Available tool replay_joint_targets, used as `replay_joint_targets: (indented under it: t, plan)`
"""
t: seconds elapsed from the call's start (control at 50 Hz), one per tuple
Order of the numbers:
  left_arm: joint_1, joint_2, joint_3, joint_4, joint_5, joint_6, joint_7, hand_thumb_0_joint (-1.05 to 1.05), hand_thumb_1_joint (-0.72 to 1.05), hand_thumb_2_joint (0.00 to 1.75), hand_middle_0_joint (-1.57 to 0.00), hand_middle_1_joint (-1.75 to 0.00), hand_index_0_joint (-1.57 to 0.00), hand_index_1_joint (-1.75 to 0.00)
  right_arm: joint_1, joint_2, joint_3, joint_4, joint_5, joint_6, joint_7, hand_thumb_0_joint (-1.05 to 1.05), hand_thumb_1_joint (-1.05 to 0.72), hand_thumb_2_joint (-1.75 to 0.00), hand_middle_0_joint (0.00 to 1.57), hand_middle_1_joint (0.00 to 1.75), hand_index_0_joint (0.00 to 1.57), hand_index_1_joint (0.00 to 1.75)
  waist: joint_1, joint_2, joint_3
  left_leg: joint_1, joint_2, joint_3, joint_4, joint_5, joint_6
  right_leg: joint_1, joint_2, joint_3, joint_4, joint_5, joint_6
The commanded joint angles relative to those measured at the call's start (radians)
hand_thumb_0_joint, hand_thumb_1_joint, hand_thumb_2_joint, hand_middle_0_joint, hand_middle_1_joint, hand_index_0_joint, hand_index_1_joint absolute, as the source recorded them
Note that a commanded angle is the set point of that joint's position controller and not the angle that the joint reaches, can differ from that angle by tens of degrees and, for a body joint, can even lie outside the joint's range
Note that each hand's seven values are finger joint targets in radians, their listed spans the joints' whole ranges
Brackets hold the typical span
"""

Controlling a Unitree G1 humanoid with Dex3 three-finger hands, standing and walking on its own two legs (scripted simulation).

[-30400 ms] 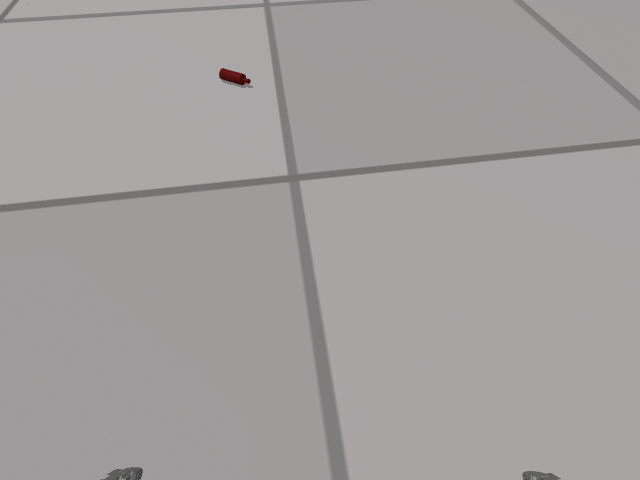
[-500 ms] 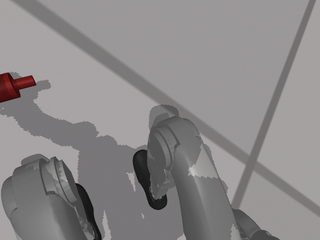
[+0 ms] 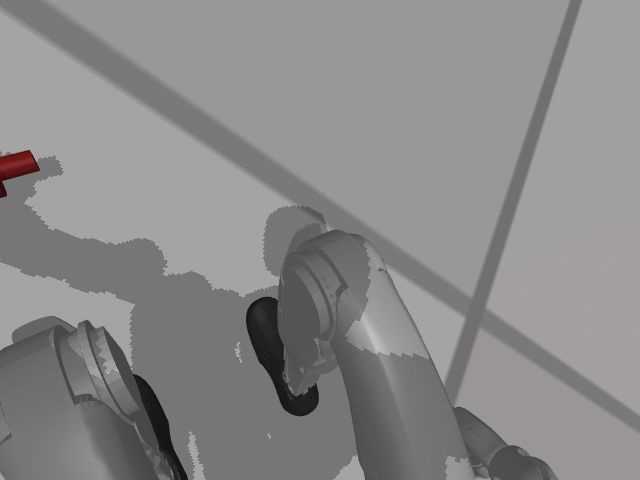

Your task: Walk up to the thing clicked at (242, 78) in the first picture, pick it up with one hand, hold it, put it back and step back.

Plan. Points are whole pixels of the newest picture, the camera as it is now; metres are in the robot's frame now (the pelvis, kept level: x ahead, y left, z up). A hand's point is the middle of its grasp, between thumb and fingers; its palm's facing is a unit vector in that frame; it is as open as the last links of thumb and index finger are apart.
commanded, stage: rest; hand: left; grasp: from above
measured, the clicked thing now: out of the picture +0.47 +0.28 -0.26
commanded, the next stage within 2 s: open in 0.42 s
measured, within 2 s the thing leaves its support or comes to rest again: neither
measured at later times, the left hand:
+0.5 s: hand out of the picture +0.46 +0.30 -0.25, palm faces -0.45 -0.15 -0.88, open 9.0 cm
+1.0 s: hand out of the picture +0.46 +0.30 -0.25, palm faces -0.44 -0.14 -0.89, open 11.3 cm
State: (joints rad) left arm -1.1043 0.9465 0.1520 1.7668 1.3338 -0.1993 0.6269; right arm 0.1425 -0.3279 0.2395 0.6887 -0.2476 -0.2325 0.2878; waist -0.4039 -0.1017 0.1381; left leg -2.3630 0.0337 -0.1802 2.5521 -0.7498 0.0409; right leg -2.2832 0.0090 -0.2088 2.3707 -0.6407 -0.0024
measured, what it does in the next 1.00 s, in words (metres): stands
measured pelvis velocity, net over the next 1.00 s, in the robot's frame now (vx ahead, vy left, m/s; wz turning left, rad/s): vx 0.00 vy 0.00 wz -0.03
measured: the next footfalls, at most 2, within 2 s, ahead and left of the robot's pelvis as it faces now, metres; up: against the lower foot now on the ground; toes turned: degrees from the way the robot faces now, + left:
none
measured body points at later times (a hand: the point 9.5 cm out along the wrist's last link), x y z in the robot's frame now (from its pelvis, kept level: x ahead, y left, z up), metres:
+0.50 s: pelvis +0.00 +0.00 +0.00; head +0.29 +0.11 +0.33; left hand +0.48 +0.30 -0.20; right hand +0.03 -0.25 -0.05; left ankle +0.06 +0.11 -0.27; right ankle +0.11 -0.11 -0.27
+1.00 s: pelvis +0.00 +0.00 +0.00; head +0.29 +0.12 +0.32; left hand +0.48 +0.30 -0.20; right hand +0.03 -0.25 -0.05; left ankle +0.06 +0.12 -0.27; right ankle +0.11 -0.11 -0.27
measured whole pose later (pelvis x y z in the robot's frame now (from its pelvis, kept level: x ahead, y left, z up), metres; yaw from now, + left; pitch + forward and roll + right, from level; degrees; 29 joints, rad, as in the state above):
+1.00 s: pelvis +0.00 +0.00 +0.00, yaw -2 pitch +30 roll -15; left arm -1.13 1.00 0.10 1.77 1.30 -0.19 0.63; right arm 0.13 -0.35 0.30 0.65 -0.25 -0.27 0.30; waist -0.42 -0.13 0.17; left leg -2.35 0.04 -0.21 2.55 -0.75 0.04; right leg -2.26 0.02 -0.23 2.34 -0.63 0.00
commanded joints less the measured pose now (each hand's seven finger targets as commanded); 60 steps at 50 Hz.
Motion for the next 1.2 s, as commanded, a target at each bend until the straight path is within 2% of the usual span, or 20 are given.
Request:
replay_joint_targets:
  t: [0.0, 0.06, 0.16, 0.3, 0.36, 0.4, 0.46, 0.5, 0.6, 0.62, 0.68, 0.74, 0.8, 0.88, 0.92, 0.94, 0.96, 1.08, 1.16, 1.18]
  plan:
    - [-0.267, 0.218, 0.002, -0.112, -0.014, 0.006, 0.035, 0.00, 0.75, 0.55, -1.09, -0.47, -1.10, -0.46, 0.208, -0.325, -0.086, 0.016, 0.005, -0.007, -0.003, 0.00, -0.90, -0.90, 0.20, 0.30, 0.20, 0.30, -0.039, 0.524, -0.657, 0.500, -0.001, 0.029, -0.273, 0.269, -0.029, 0.366, 0.056, -0.045, -0.180, 0.271, -0.023]
    - [-0.272, 0.207, -0.004, -0.099, -0.020, 0.005, 0.032, 0.00, 0.76, 0.53, -1.10, -0.45, -1.11, -0.44, 0.217, -0.329, -0.082, 0.009, 0.004, -0.012, 0.001, 0.00, -0.90, -0.90, 0.20, 0.30, 0.20, 0.30, -0.055, 0.510, -0.631, 0.495, 0.001, 0.022, -0.272, 0.269, -0.029, 0.362, 0.053, -0.048, -0.180, 0.272, -0.020]
    - [-0.279, 0.258, 0.014, -0.127, -0.023, -0.004, 0.040, 0.00, 0.77, 0.54, -1.11, -0.46, -1.12, -0.45, 0.221, -0.335, -0.071, 0.002, 0.004, -0.012, -0.001, 0.00, -0.90, -0.90, 0.20, 0.30, 0.20, 0.30, -0.045, 0.511, -0.672, 0.484, -0.002, 0.031, -0.270, 0.267, -0.023, 0.419, 0.059, -0.043, -0.196, 0.278, -0.020]
    - [-0.262, 0.219, -0.028, -0.086, -0.029, -0.005, 0.031, 0.00, 0.82, 0.56, -1.15, -0.47, -1.16, -0.46, 0.209, -0.330, -0.050, -0.002, -0.001, -0.019, 0.003, 0.00, -0.91, -0.90, 0.20, 0.30, 0.20, 0.30, -0.072, 0.492, -0.616, 0.485, 0.005, 0.018, -0.257, 0.281, -0.025, 0.399, 0.064, -0.054, -0.190, 0.289, -0.015]
    - [-0.281, 0.255, -0.012, -0.105, -0.034, -0.009, 0.038, 0.00, 0.81, 0.55, -1.14, -0.47, -1.15, -0.46, 0.209, -0.350, -0.057, -0.003, 0.004, -0.020, -0.003, 0.00, -0.90, -0.90, 0.20, 0.30, 0.20, 0.30, -0.057, 0.529, -0.643, 0.515, 0.008, 0.002, -0.282, 0.285, -0.034, 0.403, 0.062, -0.059, -0.191, 0.285, -0.021]
    - [-0.249, 0.209, -0.047, -0.047, -0.030, -0.003, 0.032, 0.00, 0.81, 0.57, -1.15, -0.46, -1.15, -0.46, 0.203, -0.337, -0.045, -0.007, 0.000, -0.022, 0.003, 0.00, -0.91, -0.91, 0.20, 0.30, 0.20, 0.30, -0.077, 0.486, -0.579, 0.458, 0.007, 0.012, -0.267, 0.252, -0.025, 0.399, 0.068, -0.056, -0.197, 0.270, -0.016]
    - [-0.277, 0.261, -0.022, -0.107, -0.042, -0.012, 0.042, 0.00, 0.80, 0.57, -1.15, -0.47, -1.15, -0.47, 0.203, -0.344, -0.044, -0.008, 0.005, -0.020, -0.004, 0.00, -0.91, -0.90, 0.20, 0.30, 0.20, 0.30, -0.051, 0.516, -0.660, 0.481, 0.007, 0.018, -0.274, 0.272, -0.025, 0.455, 0.073, -0.049, -0.209, 0.286, -0.019]
    - [-0.252, 0.234, -0.041, -0.070, -0.034, -0.007, 0.038, 0.00, 0.82, 0.58, -1.15, -0.48, -1.16, -0.48, 0.203, -0.341, -0.039, -0.010, 0.002, -0.020, -0.002, 0.00, -0.90, -0.90, 0.20, 0.30, 0.20, 0.30, -0.065, 0.492, -0.625, 0.467, 0.007, 0.015, -0.266, 0.269, -0.024, 0.430, 0.073, -0.059, -0.205, 0.283, -0.016]
    - [-0.285, 0.255, -0.040, -0.095, -0.043, -0.009, 0.044, 0.00, 0.42, 0.48, -0.75, -0.45, -0.76, -0.45, 0.201, -0.352, -0.035, -0.011, 0.003, -0.026, -0.003, 0.00, -0.90, -0.90, 0.20, 0.30, 0.20, 0.30, -0.064, 0.497, -0.630, 0.464, 0.009, 0.009, -0.269, 0.257, -0.024, 0.438, 0.073, -0.059, -0.210, 0.275, -0.016]
    - [-0.265, 0.233, -0.054, -0.055, -0.036, -0.004, 0.043, 0.00, 0.34, 0.46, -0.69, -0.45, -0.69, -0.44, 0.197, -0.347, -0.030, -0.016, 0.000, -0.028, 0.000, 0.00, -0.90, -0.90, 0.20, 0.30, 0.20, 0.30, -0.077, 0.479, -0.581, 0.446, 0.007, 0.010, -0.267, 0.234, -0.022, 0.416, 0.071, -0.059, -0.206, 0.260, -0.015]
    - [-0.312, 0.272, -0.036, -0.111, -0.033, -0.011, 0.045, 0.00, 0.10, 0.49, -0.58, -0.50, -0.59, -0.50, 0.195, -0.362, -0.036, -0.018, 0.004, -0.031, -0.003, 0.00, -0.89, -0.90, 0.20, 0.30, 0.20, 0.30, -0.067, 0.519, -0.613, 0.491, 0.012, -0.006, -0.290, 0.231, -0.032, 0.392, 0.070, -0.067, -0.205, 0.243, -0.019]
    - [-0.281, 0.219, -0.069, -0.075, -0.035, -0.007, 0.043, 0.00, -0.02, 0.58, -0.52, -0.56, -0.52, -0.56, 0.181, -0.353, -0.032, -0.020, 0.001, -0.038, 0.003, 0.00, -0.90, -0.90, 0.20, 0.30, 0.20, 0.30, -0.080, 0.485, -0.578, 0.461, 0.013, -0.005, -0.275, 0.229, -0.029, 0.392, 0.075, -0.068, -0.203, 0.255, -0.014]
    - [-0.287, 0.264, -0.040, -0.107, -0.039, -0.007, 0.050, 0.00, -0.08, 0.63, -0.47, -0.61, -0.46, -0.62, 0.198, -0.359, -0.037, -0.015, 0.006, -0.038, 0.000, 0.00, -0.90, -0.90, 0.20, 0.30, 0.20, 0.30, -0.058, 0.522, -0.619, 0.480, 0.010, 0.005, -0.284, 0.246, -0.030, 0.423, 0.072, -0.060, -0.212, 0.261, -0.018]
    - [-0.279, 0.246, -0.045, -0.107, -0.036, 0.005, 0.048, 0.00, -0.15, 0.69, -0.40, -0.67, -0.40, -0.68, 0.197, -0.355, -0.036, -0.019, 0.004, -0.036, 0.004, 0.00, -0.89, -0.90, 0.20, 0.30, 0.20, 0.30, -0.060, 0.541, -0.647, 0.510, 0.011, -0.001, -0.289, 0.272, -0.036, 0.424, 0.074, -0.064, -0.200, 0.283, -0.021]
    - [-0.266, 0.215, -0.056, -0.078, -0.034, 0.014, 0.037, 0.00, -0.16, 0.69, -0.39, -0.69, -0.39, -0.69, 0.197, -0.352, -0.040, -0.022, 0.003, -0.039, 0.012, 0.00, -0.89, -0.90, 0.20, 0.30, 0.20, 0.30, -0.076, 0.535, -0.599, 0.522, 0.015, -0.013, -0.291, 0.282, -0.041, 0.375, 0.065, -0.075, -0.187, 0.281, -0.018]
    - [-0.259, 0.239, -0.046, -0.113, -0.039, 0.012, 0.040, 0.00, -0.18, 0.70, -0.37, -0.71, -0.37, -0.71, 0.196, -0.362, -0.044, -0.021, 0.005, -0.035, 0.009, 0.00, -0.89, -0.90, 0.20, 0.30, 0.20, 0.30, -0.057, 0.557, -0.639, 0.542, 0.016, -0.016, -0.301, 0.308, -0.045, 0.401, 0.071, -0.075, -0.191, 0.299, -0.020]
    - [-0.274, 0.228, -0.053, -0.097, -0.038, 0.013, 0.039, 0.00, -0.19, 0.71, -0.36, -0.72, -0.36, -0.72, 0.192, -0.357, -0.042, -0.024, 0.006, -0.036, 0.011, 0.00, -0.89, -0.90, 0.20, 0.30, 0.20, 0.30, -0.072, 0.558, -0.621, 0.545, 0.017, -0.019, -0.294, 0.306, -0.046, 0.385, 0.067, -0.075, -0.183, 0.299, -0.020]
    - [-0.234, 0.254, -0.031, -0.085, -0.047, 0.018, 0.036, 0.00, -0.26, 0.78, -0.30, -0.78, -0.30, -0.79, 0.198, -0.352, -0.038, -0.020, 0.009, -0.030, 0.008, 0.00, -0.89, -0.90, 0.20, 0.30, 0.20, 0.30, -0.049, 0.539, -0.641, 0.505, 0.010, 0.010, -0.286, 0.292, -0.035, 0.439, 0.076, -0.059, -0.206, 0.296, -0.022]
    - [-0.253, 0.240, -0.050, -0.074, -0.057, 0.011, 0.027, 0.00, -0.31, 0.81, -0.25, -0.83, -0.25, -0.83, 0.199, -0.350, -0.030, -0.024, 0.006, -0.032, 0.008, 0.00, -0.89, -0.90, 0.20, 0.30, 0.20, 0.30, -0.077, 0.483, -0.602, 0.455, 0.008, 0.018, -0.262, 0.267, -0.021, 0.447, 0.079, -0.055, -0.222, 0.289, -0.015]
    - [-0.263, 0.272, -0.030, -0.120, -0.059, 0.005, 0.030, 0.00, -0.32, 0.82, -0.24, -0.84, -0.24, -0.84, 0.206, -0.357, -0.035, -0.023, 0.011, -0.033, 0.003, 0.00, -0.89, -0.90, 0.20, 0.30, 0.20, 0.30, -0.058, 0.497, -0.639, 0.471, 0.008, 0.015, -0.273, 0.279, -0.024, 0.458, 0.076, -0.057, -0.223, 0.290, -0.016]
